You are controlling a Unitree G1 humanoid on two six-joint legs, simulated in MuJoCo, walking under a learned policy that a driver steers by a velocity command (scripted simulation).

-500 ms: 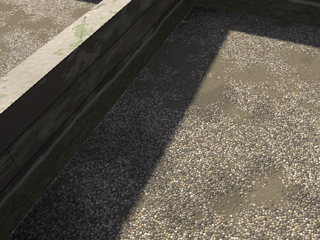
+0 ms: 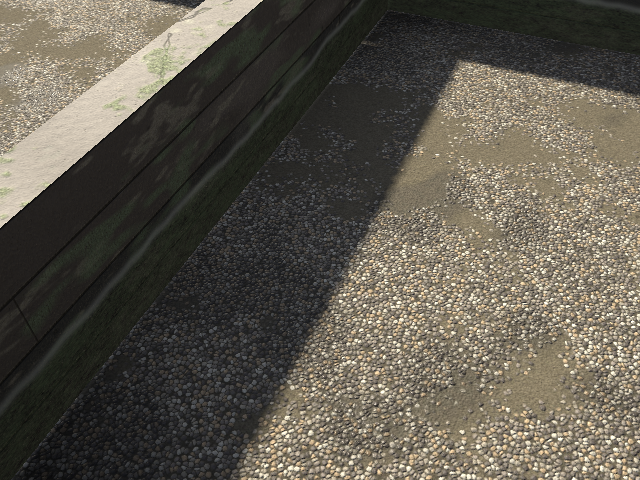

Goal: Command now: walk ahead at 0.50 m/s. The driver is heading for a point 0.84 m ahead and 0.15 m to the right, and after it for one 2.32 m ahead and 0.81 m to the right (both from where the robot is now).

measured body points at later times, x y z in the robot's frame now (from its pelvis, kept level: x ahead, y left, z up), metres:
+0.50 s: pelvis +0.00 +0.00 +0.00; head -0.01 +0.00 +0.45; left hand +0.18 +0.20 -0.09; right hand +0.20 -0.20 -0.08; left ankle -0.01 +0.10 -0.72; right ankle -0.02 -0.11 -0.72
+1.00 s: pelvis +0.00 +0.00 +0.00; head -0.01 +0.00 +0.45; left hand +0.18 +0.20 -0.09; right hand +0.19 -0.20 -0.08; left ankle -0.01 +0.10 -0.72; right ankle -0.02 -0.11 -0.72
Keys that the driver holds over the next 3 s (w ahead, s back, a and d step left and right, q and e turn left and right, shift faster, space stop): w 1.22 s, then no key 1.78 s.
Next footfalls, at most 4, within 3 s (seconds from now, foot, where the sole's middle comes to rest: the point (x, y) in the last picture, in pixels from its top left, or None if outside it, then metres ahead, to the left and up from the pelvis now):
none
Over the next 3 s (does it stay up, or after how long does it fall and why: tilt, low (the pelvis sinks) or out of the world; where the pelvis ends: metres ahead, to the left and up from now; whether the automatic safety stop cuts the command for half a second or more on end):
stays up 0.00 -0.03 0.03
